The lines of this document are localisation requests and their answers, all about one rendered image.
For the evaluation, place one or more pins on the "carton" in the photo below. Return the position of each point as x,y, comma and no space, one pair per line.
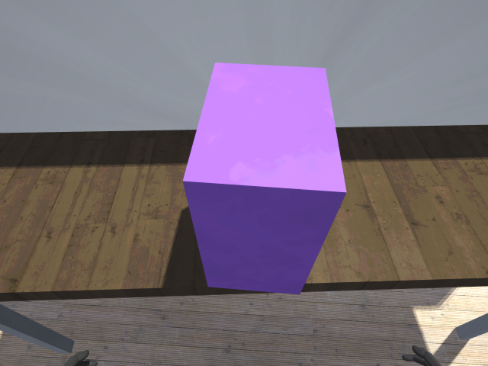
264,179

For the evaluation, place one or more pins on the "table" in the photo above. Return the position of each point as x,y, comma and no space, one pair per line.
104,214

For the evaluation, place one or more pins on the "right robot hand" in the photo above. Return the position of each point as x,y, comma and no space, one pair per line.
422,357

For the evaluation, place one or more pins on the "left robot hand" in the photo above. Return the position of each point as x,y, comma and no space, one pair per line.
77,360

